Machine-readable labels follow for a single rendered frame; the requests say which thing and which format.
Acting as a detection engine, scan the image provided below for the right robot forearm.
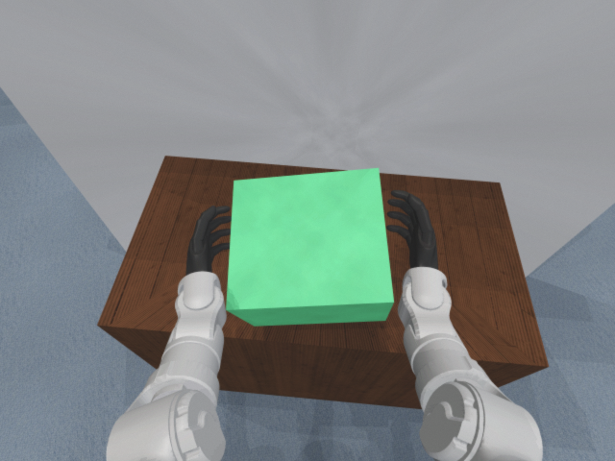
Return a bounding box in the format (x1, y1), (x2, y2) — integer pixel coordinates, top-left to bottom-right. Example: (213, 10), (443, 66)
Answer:
(398, 267), (543, 457)

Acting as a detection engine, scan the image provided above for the robot left hand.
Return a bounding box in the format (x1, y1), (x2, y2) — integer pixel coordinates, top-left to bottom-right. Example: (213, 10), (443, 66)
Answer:
(186, 206), (232, 275)

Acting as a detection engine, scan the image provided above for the robot left upper arm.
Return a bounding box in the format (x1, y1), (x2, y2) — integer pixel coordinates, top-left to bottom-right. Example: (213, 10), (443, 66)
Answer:
(108, 389), (226, 461)

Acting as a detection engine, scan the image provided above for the left robot forearm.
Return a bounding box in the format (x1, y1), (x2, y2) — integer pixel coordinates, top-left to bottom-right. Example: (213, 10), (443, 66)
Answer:
(107, 272), (227, 461)

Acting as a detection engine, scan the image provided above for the carton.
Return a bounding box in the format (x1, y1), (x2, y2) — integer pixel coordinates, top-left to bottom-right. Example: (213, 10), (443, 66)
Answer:
(226, 168), (394, 327)

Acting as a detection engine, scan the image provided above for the robot right hand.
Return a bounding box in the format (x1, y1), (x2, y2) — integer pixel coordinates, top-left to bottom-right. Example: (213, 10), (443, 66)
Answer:
(386, 190), (438, 270)

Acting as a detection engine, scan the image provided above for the robot right upper arm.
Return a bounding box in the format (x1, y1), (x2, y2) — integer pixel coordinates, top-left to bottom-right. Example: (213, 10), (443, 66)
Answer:
(419, 381), (543, 461)

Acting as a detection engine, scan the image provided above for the pedestal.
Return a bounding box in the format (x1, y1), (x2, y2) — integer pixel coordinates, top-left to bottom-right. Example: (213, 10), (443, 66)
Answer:
(97, 156), (549, 409)

